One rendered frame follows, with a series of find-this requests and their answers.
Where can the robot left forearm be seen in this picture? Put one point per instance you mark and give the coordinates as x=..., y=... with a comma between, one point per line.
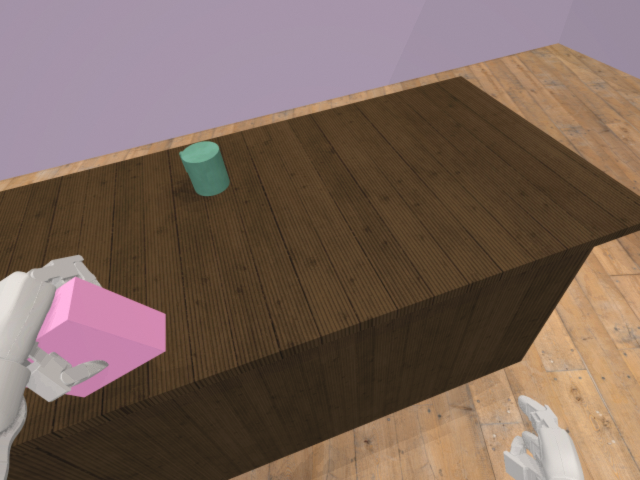
x=13, y=408

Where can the sponge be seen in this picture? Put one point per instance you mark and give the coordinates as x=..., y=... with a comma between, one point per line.
x=87, y=322

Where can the robot right hand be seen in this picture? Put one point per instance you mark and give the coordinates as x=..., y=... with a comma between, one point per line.
x=553, y=449

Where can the table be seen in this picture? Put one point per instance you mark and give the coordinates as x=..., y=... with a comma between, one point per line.
x=362, y=259

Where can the robot left hand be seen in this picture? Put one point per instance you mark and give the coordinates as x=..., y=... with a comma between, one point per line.
x=25, y=300

